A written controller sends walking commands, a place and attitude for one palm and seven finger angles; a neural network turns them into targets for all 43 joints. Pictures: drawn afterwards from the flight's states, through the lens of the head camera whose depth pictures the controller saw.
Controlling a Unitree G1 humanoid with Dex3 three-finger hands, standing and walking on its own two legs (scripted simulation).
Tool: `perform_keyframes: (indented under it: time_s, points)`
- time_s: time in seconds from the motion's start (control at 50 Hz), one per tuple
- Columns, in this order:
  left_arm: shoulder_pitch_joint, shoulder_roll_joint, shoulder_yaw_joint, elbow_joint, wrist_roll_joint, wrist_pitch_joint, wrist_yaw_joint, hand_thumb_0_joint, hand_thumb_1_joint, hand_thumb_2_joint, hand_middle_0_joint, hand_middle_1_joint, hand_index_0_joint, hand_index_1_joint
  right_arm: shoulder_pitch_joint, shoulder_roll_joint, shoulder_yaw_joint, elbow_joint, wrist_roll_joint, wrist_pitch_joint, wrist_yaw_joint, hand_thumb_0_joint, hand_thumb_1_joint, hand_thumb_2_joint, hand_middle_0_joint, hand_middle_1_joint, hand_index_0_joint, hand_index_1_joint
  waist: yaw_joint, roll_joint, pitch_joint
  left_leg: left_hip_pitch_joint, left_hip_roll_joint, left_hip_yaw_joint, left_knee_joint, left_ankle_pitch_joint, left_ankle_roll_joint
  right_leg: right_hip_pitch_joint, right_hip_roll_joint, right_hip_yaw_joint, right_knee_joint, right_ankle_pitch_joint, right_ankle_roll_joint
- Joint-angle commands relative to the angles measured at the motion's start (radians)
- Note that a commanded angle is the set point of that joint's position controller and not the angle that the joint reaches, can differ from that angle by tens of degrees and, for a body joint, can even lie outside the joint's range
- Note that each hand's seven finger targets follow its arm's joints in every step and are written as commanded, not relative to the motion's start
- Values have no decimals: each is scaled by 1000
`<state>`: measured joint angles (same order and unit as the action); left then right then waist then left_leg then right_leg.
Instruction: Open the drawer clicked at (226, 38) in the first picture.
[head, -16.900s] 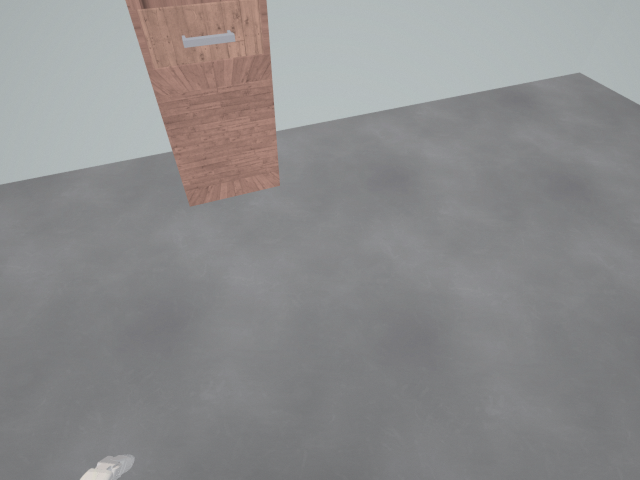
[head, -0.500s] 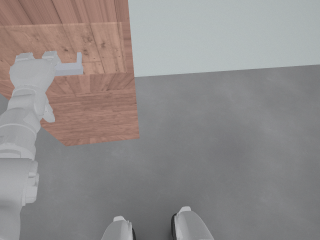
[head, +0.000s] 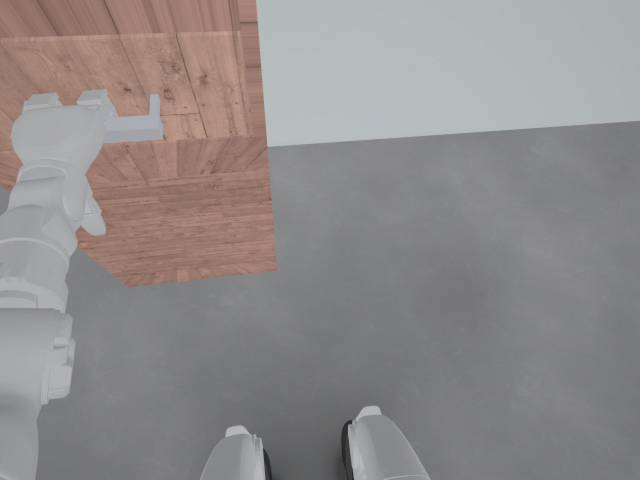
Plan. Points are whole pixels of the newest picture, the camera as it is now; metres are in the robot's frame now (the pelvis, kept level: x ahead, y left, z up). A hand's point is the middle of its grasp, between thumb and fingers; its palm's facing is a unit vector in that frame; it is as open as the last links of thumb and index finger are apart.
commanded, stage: close the thumb around the handle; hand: left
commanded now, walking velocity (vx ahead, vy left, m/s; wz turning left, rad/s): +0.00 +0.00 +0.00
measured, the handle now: (92, 118) +0.57 +0.25 +0.03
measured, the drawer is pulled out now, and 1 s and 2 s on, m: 0.00 0.01 0.13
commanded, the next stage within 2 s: pull the drawer open in 0.66 s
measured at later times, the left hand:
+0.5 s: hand (89, 163) +0.52 +0.25 +0.01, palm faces -0.10 -0.02 -1.00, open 6.7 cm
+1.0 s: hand (88, 173) +0.50 +0.25 +0.01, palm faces -0.08 -0.04 -1.00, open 5.7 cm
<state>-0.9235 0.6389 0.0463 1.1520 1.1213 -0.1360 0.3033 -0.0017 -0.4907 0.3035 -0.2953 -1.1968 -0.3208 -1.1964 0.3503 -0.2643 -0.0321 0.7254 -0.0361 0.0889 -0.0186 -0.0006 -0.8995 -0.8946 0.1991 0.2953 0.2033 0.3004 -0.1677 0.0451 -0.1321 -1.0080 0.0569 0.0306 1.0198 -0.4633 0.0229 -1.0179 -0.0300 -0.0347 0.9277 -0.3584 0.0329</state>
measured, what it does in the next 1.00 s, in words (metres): stands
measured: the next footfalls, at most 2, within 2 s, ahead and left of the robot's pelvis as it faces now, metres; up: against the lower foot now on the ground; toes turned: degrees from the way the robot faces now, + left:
none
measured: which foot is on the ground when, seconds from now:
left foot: down 0.00-1.00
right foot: down 0.00-1.00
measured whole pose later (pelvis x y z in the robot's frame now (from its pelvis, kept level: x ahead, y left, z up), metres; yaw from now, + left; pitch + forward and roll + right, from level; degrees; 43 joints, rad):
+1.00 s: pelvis +0.02 +0.00 +0.01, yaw -1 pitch +25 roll -2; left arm -0.77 0.58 0.07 1.02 1.10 -0.13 0.32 0.00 0.72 0.79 -0.31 -1.35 -0.38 -1.35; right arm 0.35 -0.26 -0.06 0.73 -0.04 0.11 -0.01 0.00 -0.90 -0.89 0.20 0.30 0.20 0.30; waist -0.12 0.05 -0.15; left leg -0.93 0.06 0.05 0.97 -0.47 0.02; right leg -0.95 -0.02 -0.02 0.89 -0.37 0.03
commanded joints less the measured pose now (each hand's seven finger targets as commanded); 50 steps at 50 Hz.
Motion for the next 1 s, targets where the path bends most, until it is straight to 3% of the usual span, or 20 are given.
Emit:
perform_keyframes:
  time_s: [0.0, 0.04, 0.1, 0.12, 0.18, 0.2, 0.24, 0.3, 0.34, 0.44, 0.52, 0.54, 0.58, 0.6, 0.62, 0.74, 0.82, 0.92, 0.94, 0.98]
  points:
    - [-381, 260, 52, -185, -11, -20, 26, 0, -332, 372, -312, -1218, -312, -1218, 204, -192, -65, -24, -9, -5, -12, 0, -900, -900, 200, 300, 200, 300, -3, 103, -503, 379, -47, -52, -100, 442, 9, 225, 74, -22, -69, 248, -62]
    - [-369, 221, 27, -169, -11, -17, 27, 0, -220, 420, -320, -1230, -320, -1230, 201, -187, -66, -25, -9, -6, -11, 0, -900, -900, 200, 300, 200, 300, -6, 112, -478, 376, -46, -53, -102, 432, 6, 204, 75, -27, -72, 229, -64]
    - [-367, 214, 34, -197, -8, -24, 38, 0, -52, 492, -332, -1248, -332, -1248, 209, -186, -72, -22, -11, -7, -8, 0, -900, -900, 200, 300, 200, 300, 2, 130, -503, 412, -42, -59, -98, 477, 1, 200, 77, -29, -67, 240, -65]
    - [-369, 185, 16, -198, -13, -23, 40, 0, 4, 516, -336, -1254, -336, -1254, 207, -183, -75, -21, -11, -9, -6, 0, -900, -900, 200, 300, 200, 300, -8, 117, -500, 415, -41, -57, -95, 471, 3, 197, 78, -30, -72, 240, -63]
    - [-391, 223, 38, -185, -13, -17, 44, 0, 172, 588, -348, -1272, -348, -1272, 210, -188, -70, -12, -11, -7, -9, 0, -900, -900, 200, 300, 200, 300, -9, 88, -485, 376, -45, -56, -101, 435, 7, 214, 77, -25, -72, 235, -63]
    - [-390, 191, 13, -177, -12, -12, 46, 0, 228, 612, -352, -1278, -352, -1278, 212, -184, -73, -16, -9, -9, -8, 0, -900, -900, 200, 300, 200, 300, -18, 91, -482, 379, -47, -54, -101, 429, 9, 209, 76, -25, -78, 235, -61]
    - [-379, 221, 36, -184, -7, -7, 49, 0, 340, 660, -360, -1290, -360, -1290, 211, -189, -73, -13, -11, -8, -6, 0, -900, -900, 200, 300, 200, 300, -3, 107, -494, 390, -46, -54, -103, 443, 6, 214, 77, -26, -74, 239, -64]
    - [-395, 182, 10, -195, -7, -3, 49, 0, 508, 732, -372, -1308, -372, -1308, 216, -182, -75, -12, -12, -10, -4, 0, -900, -900, 200, 300, 200, 300, -12, 122, -500, 410, -43, -57, -100, 473, 4, 209, 77, -29, -75, 250, -64]
    - [-375, 199, 22, -173, -10, 4, 46, 0, 620, 780, -380, -1320, -380, -1320, 213, -185, -73, -10, -11, -7, -5, 0, -900, -900, 200, 300, 200, 300, -13, 88, -478, 389, -45, -50, -103, 453, 8, 224, 78, -26, -81, 256, -61]
    - [-353, 218, 36, -182, -15, 0, 33, 0, 900, 900, -400, -1350, -400, -1350, 210, -182, -70, -15, -11, -6, -6, 0, -900, -900, 200, 300, 200, 300, 3, 96, -498, 377, -51, -40, -102, 466, 12, 268, 76, -18, -79, 295, -61]
    - [-323, 241, 50, -174, -15, -7, 26, 0, 900, 900, -400, -1350, -400, -1350, 200, -183, -66, -18, -8, -1, -10, 0, -900, -900, 200, 300, 200, 300, 7, 73, -474, 341, -55, -29, -101, 450, 15, 289, 74, -11, -81, 310, -59]
    - [-334, 218, 32, -175, -15, -9, 25, 0, 900, 900, -400, -1350, -400, -1350, 201, -180, -66, -21, -8, -2, -11, 0, -900, -900, 200, 300, 200, 300, -1, 67, -466, 337, -55, -30, -104, 443, 17, 288, 74, -12, -82, 309, -59]
    - [-333, 236, 51, -194, -15, -21, 26, 0, 900, 900, -400, -1350, -400, -1350, 201, -181, -69, -21, -9, -3, -10, 0, -900, -900, 200, 300, 200, 300, 7, 65, -493, 348, -54, -32, -99, 455, 16, 295, 74, -11, -77, 314, -60]
    - [-332, 234, 46, -197, -14, -21, 29, 0, 900, 900, -400, -1350, -400, -1350, 199, -181, -69, -22, -9, -3, -10, 0, -900, -900, 200, 300, 200, 300, 7, 98, -495, 357, -54, -29, -99, 464, 14, 288, 74, -9, -76, 320, -60]
    - [-316, 236, 56, -196, -19, -21, 31, 0, 900, 900, -400, -1350, -400, -1350, 201, -182, -71, -21, -10, -1, -10, 0, -900, -900, 200, 300, 200, 300, 9, 76, -505, 360, -54, -30, -96, 468, 15, 292, 74, -11, -75, 322, -59]
    - [-296, 242, 64, -214, -21, -22, 38, 0, 900, 900, -400, -1350, -400, -1350, 192, -182, -72, -22, -11, 1, -9, 0, -900, -900, 200, 300, 200, 300, 19, 78, -508, 359, -53, -25, -97, 487, 14, 311, 73, -9, -73, 345, -57]
    - [-198, 195, 60, -236, -28, -20, 40, 0, 900, 900, -400, -1350, -400, -1350, 187, -177, -79, -29, -10, 3, 0, 0, -900, -900, 200, 300, 200, 300, 48, 96, -533, 406, -49, -25, -106, 552, 8, 326, 75, -15, -73, 368, -60]
    - [-116, 190, 75, -270, -36, -18, 44, 0, 900, 900, -400, -1350, -400, -1350, 173, -177, -83, -35, -6, 11, 4, 0, -900, -900, 200, 300, 200, 300, 69, 53, -515, 406, -47, -17, -128, 550, 10, 371, 75, -14, -88, 382, -59]
    - [-104, 181, 71, -294, -39, -19, 47, 0, 900, 900, -400, -1350, -400, -1350, 165, -175, -84, -40, -7, 11, 6, 0, -900, -900, 200, 300, 200, 300, 75, 75, -521, 413, -48, -13, -133, 552, 10, 380, 75, -13, -90, 386, -60]
    - [-44, 163, 77, -290, -43, -15, 51, 0, 900, 900, -400, -1350, -400, -1350, 156, -173, -86, -41, -5, 16, 8, 0, -900, -900, 200, 300, 200, 300, 84, 42, -496, 418, -46, -12, -141, 574, 11, 389, 75, -13, -97, 396, -61]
